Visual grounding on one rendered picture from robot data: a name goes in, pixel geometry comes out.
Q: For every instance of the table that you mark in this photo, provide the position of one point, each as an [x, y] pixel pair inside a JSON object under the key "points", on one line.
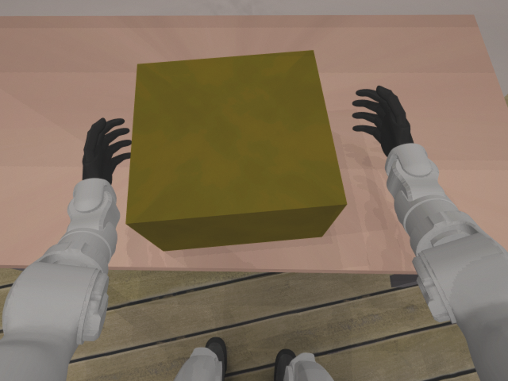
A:
{"points": [[61, 74]]}

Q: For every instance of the robot left foot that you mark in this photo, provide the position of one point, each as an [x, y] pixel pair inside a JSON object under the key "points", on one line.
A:
{"points": [[217, 345]]}

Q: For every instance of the left robot thigh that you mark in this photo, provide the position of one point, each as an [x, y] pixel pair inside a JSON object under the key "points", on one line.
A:
{"points": [[200, 368]]}

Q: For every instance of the left robot forearm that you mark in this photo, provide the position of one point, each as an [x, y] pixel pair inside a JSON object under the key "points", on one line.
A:
{"points": [[91, 237]]}

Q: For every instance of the right robot upper arm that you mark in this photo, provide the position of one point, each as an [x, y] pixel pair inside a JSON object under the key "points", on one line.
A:
{"points": [[466, 281]]}

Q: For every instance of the right robot forearm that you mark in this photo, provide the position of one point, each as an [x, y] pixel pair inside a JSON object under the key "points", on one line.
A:
{"points": [[426, 213]]}

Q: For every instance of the robot right hand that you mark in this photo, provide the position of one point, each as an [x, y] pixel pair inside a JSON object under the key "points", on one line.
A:
{"points": [[392, 128]]}

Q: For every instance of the robot left hand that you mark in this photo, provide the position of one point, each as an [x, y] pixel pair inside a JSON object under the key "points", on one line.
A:
{"points": [[97, 158]]}

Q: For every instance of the carton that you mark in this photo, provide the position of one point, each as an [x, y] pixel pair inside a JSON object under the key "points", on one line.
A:
{"points": [[232, 150]]}

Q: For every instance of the left robot upper arm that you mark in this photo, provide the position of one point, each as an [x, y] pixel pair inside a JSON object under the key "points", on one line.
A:
{"points": [[55, 308]]}

